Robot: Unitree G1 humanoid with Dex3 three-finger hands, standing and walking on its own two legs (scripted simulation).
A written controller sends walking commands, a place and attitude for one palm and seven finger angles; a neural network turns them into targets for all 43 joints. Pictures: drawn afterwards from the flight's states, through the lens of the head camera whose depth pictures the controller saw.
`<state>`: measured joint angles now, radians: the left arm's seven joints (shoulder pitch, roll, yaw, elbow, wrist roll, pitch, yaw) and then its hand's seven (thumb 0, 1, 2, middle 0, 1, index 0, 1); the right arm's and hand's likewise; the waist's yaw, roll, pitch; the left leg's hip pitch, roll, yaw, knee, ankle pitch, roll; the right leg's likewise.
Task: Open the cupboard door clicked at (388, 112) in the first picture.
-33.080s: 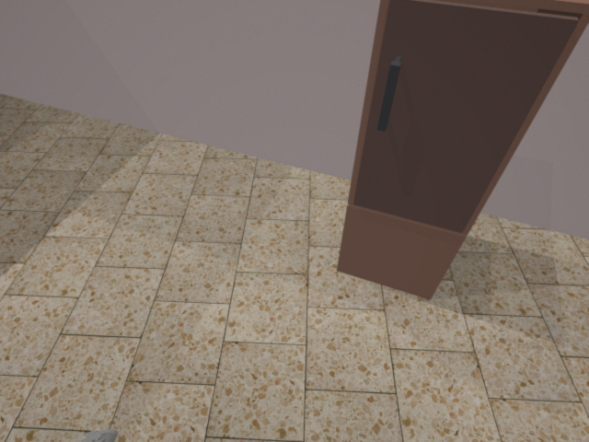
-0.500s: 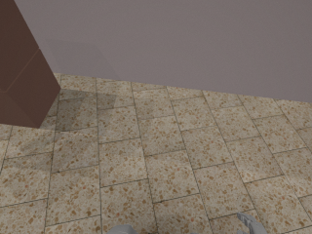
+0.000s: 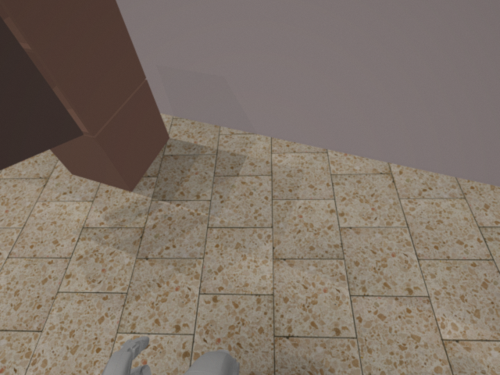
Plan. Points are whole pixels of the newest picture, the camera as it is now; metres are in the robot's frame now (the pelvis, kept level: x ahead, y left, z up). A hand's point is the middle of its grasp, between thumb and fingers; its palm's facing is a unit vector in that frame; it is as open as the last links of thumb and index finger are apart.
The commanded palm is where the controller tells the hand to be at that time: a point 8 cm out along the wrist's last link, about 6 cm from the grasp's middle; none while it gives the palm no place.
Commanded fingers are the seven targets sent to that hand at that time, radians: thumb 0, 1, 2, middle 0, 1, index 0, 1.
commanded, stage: turn to face it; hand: left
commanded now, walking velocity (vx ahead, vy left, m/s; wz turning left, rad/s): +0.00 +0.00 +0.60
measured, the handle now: out of the picture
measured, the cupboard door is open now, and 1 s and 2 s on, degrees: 53 53 53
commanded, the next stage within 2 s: take the last steps up to it in 0.86 s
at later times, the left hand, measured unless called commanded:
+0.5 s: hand out of the picture +0.01 +0.26 -0.17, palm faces +0.34 -0.90 -0.26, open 7.4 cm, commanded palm none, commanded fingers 0.00 0.90 0.90 -0.20 -0.30 -0.20 -0.30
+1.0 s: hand out of the picture +0.02 +0.18 -0.15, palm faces +0.51 -0.82 -0.24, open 7.3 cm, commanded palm none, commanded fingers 0.00 0.90 0.90 -0.20 -0.30 -0.20 -0.30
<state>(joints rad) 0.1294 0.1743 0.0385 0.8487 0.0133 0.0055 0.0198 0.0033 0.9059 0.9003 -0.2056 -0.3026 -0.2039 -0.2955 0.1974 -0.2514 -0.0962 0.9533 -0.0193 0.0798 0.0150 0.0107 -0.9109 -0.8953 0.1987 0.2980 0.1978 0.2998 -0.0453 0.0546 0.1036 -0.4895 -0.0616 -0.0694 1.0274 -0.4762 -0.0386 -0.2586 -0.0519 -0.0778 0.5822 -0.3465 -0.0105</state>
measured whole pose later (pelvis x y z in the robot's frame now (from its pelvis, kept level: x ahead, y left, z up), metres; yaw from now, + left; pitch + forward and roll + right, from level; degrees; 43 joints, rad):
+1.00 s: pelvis +0.05 -0.01 +0.01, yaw +30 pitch +0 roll +2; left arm 0.22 0.16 0.04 0.93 0.02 -0.01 0.02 0.00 0.93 0.90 -0.21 -0.30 -0.21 -0.30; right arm 0.16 -0.22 -0.07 1.01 -0.01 0.07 0.01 0.01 -0.91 -0.90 0.19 0.30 0.19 0.30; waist -0.01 0.00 0.10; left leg -0.40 -0.01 0.02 0.91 -0.46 -0.05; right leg -0.19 -0.09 -0.15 0.51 -0.32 -0.01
